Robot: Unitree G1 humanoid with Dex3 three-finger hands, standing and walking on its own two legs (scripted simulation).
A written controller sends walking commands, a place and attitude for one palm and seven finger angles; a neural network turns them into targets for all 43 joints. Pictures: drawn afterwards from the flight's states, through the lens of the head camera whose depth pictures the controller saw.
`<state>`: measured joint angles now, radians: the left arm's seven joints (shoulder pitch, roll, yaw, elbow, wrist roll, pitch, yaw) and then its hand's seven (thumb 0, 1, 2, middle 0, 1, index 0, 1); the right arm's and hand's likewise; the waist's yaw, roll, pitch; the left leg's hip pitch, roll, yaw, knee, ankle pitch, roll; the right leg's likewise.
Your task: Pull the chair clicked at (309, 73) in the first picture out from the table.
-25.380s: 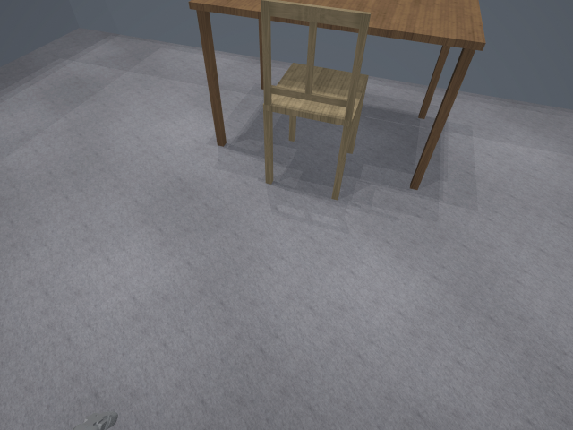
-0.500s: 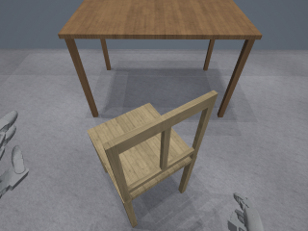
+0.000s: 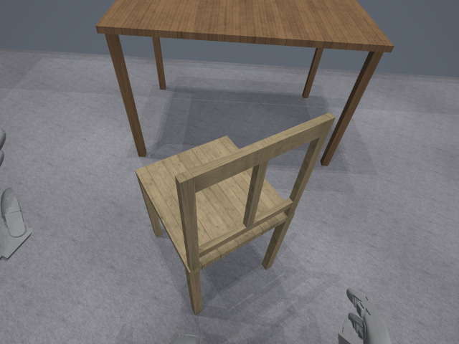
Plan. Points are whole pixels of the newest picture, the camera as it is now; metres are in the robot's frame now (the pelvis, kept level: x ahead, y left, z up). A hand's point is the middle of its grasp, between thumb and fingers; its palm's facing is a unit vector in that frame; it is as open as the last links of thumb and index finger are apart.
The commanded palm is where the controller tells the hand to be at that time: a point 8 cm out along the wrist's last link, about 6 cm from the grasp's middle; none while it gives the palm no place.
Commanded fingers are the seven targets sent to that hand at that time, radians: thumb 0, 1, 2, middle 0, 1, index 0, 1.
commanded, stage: step back with the hand held close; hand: left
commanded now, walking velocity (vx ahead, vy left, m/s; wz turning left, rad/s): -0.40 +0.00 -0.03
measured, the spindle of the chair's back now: (253, 195) +0.47 -0.04 -0.08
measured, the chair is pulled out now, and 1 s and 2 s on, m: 0.58 0.58 0.58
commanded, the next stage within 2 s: stop stepping back and stand still in 0.42 s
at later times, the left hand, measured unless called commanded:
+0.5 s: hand (7, 277) +0.16 +0.26 +0.16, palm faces +0.37 -0.80 -0.47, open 7.4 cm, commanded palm +0.08 +0.29 +0.19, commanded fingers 0.00 0.90 0.90 -0.20 -0.30 -0.20 -0.30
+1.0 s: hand out of the picture +0.05 +0.24 +0.15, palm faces +0.42 -0.81 -0.41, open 7.4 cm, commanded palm -0.01 +0.27 +0.19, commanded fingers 0.00 0.90 0.90 -0.20 -0.30 -0.20 -0.30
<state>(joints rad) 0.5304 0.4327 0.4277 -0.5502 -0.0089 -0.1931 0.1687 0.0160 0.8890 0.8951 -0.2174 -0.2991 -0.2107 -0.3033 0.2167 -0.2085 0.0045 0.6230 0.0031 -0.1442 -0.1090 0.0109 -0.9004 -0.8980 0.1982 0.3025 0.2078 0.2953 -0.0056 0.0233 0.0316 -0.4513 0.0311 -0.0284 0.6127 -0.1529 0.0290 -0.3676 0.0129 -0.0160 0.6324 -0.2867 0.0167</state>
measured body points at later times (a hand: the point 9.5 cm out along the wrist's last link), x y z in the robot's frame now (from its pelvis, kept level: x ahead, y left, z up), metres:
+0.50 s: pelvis -0.07 +0.00 +0.01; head -0.03 +0.03 +0.46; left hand +0.13 +0.30 +0.19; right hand +0.12 -0.24 -0.06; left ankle -0.02 +0.09 -0.73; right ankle -0.06 -0.14 -0.68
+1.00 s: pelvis -0.15 -0.02 +0.01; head -0.17 -0.01 +0.46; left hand +0.02 +0.28 +0.17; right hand -0.03 -0.29 -0.07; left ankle -0.15 +0.10 -0.73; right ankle -0.12 -0.16 -0.72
